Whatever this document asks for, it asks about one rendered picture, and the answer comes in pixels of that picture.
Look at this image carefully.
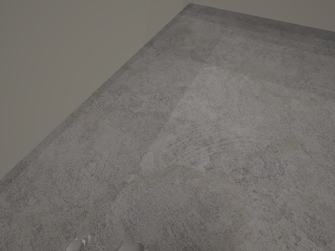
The left robot hand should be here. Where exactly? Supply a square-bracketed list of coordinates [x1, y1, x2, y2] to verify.
[66, 232, 95, 251]

